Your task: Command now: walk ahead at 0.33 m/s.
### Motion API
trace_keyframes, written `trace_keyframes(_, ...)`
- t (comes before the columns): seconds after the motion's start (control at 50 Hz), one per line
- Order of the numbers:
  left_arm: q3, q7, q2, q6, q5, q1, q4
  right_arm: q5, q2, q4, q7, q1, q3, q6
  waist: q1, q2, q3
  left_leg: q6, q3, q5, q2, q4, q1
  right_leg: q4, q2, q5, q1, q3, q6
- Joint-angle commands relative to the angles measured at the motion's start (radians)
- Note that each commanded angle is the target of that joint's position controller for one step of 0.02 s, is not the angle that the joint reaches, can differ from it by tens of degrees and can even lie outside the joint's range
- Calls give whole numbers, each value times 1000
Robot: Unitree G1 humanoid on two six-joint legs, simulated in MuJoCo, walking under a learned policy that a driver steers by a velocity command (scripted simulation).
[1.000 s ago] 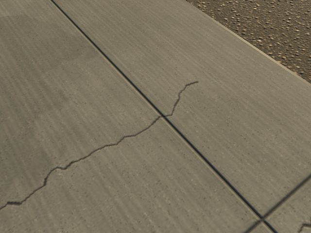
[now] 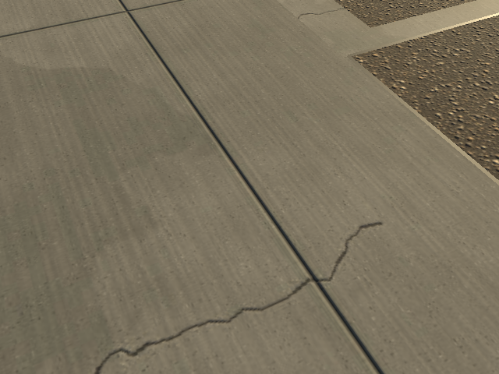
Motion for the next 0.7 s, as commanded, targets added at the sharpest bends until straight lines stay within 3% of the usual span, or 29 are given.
trace_keyframes(0.02, 9, -5, 62, -30, 2, -154, -105, -2, -173, 34, -7, 235, -59, -20, -124, 202, 14, 107, -371, -68, 204, -244, 402, 221, 22, 103, -422, -35, -48)
trace_keyframes(0.04, 8, -2, 68, -49, 3, -178, -139, -7, -214, 42, 6, 320, -62, -28, -153, 350, -11, 228, -723, -78, 378, -372, 492, 482, 89, -125, -602, -2, -33)
trace_keyframes(0.06, 21, -8, 109, -60, -11, -167, -134, -20, -141, 28, 7, 252, -33, -38, -102, 223, 21, 229, -697, -71, 398, -353, 470, 632, 24, -131, -683, 74, -58)
trace_keyframes(0.08, 21, -19, 110, -66, -20, -152, -122, -22, -104, 6, 8, 187, -20, -43, -71, 159, 40, 190, -585, -51, 355, -351, 439, 657, -18, -36, -697, 85, -87)
trace_keyframes(0.12, 26, -26, 100, -68, -3, -177, -117, -17, -97, -10, 12, 122, -9, -40, -49, 84, 67, 133, -430, 57, 301, -394, 381, 582, -74, 118, -687, 67, -101)
trace_keyframes(0.16, 24, -38, 72, -58, 6, -180, -113, -21, -72, 8, 8, 152, 3, -29, -42, 111, 58, 108, -306, 239, 250, -411, 347, 513, -80, 193, -630, 32, -83)
trace_keyframes(0.2, 19, -42, 53, -49, 13, -224, -127, -19, -89, 24, -1, 185, 2, -23, -50, 101, 67, 113, -237, 340, 231, -421, 334, 422, -69, 249, -634, 3, -53)
trace_keyframes(0.26, 4, -45, 24, -46, 15, -348, -173, -20, -122, 35, -15, 191, -1, -17, -71, 98, 99, 107, -168, 334, 211, -448, 260, 203, -41, 370, -574, -22, -24)
trace_keyframes(0.34, -1, -54, 41, -46, 4, -444, -208, -9, -133, 68, -18, 228, -3, -20, -89, 120, 138, 102, -136, 289, 234, -467, 242, 54, -11, 454, -489, -34, -32)
trace_keyframes(0.4, 5, -67, 68, -54, 2, -464, -231, -2, -137, 86, -20, 216, -10, -14, -63, 118, 143, 82, -128, 363, 278, -420, 337, -2, -10, 408, -483, -16, -76)
trace_keyframes(0.44, 23, -70, 105, -58, 4, -391, -219, -7, -159, 83, -20, 186, -18, -5, -11, 141, 78, 61, -110, 621, 282, -313, 376, -9, 29, 347, -352, -45, -108)
trace_keyframes(0.46, 41, -66, 135, -56, 4, -279, -188, -11, -163, 81, -20, 169, -19, 3, 50, 151, 4, 44, -83, 796, 257, -176, 365, -6, 65, 325, -201, -73, -130)
trace_keyframes(0.48, 65, -58, 176, -51, 3, -96, -133, -17, -147, 74, -20, 160, -11, 10, 129, 139, -103, 12, -50, 816, 207, 42, 266, 6, 65, 322, 49, -63, -160)
trace_keyframes(0.5, 84, -45, 258, -45, 16, 83, -100, -37, -104, 50, -20, 186, 8, 10, 162, -30, -253, -21, -14, 438, 129, 398, 18, 8, -157, 260, 359, 215, -224)
trace_keyframes(0.52, 81, -59, 277, -48, 27, 109, -84, -13, 43, 61, -7, 325, 45, -14, 72, -293, -392, -67, -123, -262, -51, 701, -311, -202, -348, -40, 595, 739, -376)
trace_keyframes(0.54, 56, -62, 180, -54, 16, 48, -91, 15, -75, 61, -4, 231, 20, -38, 99, -176, -280, -42, -211, -248, 3, 810, -418, -284, -308, -129, 508, 747, -322)
trace_keyframes(0.56, 44, -60, 138, -59, 13, -44, -108, 31, -130, 26, -4, 123, 5, -50, 80, -111, -134, -22, -177, -149, 56, 807, -465, -294, -281, -60, 356, 581, -276)
trace_keyframes(0.58, 37, -62, 123, -64, 19, -127, -125, 21, -133, 16, -14, 73, 4, -53, 41, -4, -74, -19, -156, -45, 113, 757, -407, -314, -250, 79, 197, 460, -255)
trace_keyframes(0.6, 31, -65, 100, -68, 31, -169, -128, 2, -126, 15, -22, 54, -5, -47, 9, 13, -32, -20, -149, 10, 147, 699, -356, -336, -211, 183, 78, 364, -244)
trace_keyframes(0.62, 26, -66, 83, -73, 42, -180, -122, -2, -109, 18, -23, 81, -6, -35, -23, -16, -34, -19, -159, 44, 173, 665, -293, -361, -183, 225, 17, 304, -236)
trace_keyframes(0.64, 24, -66, 77, -75, 41, -173, -113, -2, -87, 22, -23, 97, -5, -23, -35, -30, -29, -23, -154, 53, 180, 636, -269, -384, -167, 245, -14, 268, -241)
trace_keyframes(0.7, 28, -53, 111, -78, 32, -113, -84, -12, -81, -4, -28, 24, -7, -4, -34, -15, 30, -50, -131, 119, 195, 525, -336, -435, -156, 303, -60, 204, -262)
Keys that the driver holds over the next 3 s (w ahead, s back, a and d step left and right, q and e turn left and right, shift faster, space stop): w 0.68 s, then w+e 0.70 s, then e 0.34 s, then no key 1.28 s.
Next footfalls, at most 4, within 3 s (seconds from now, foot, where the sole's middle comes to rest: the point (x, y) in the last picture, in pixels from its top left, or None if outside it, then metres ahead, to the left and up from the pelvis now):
0.48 right None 0.40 -0.14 -0.77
1.04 left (230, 308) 0.72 0.08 -0.77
1.56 right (338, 262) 0.89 -0.26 -0.77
2.02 left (277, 227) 1.03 -0.07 -0.77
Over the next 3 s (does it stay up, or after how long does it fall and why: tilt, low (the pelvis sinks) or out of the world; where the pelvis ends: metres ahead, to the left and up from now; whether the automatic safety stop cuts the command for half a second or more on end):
stays up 0.93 -0.14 0.00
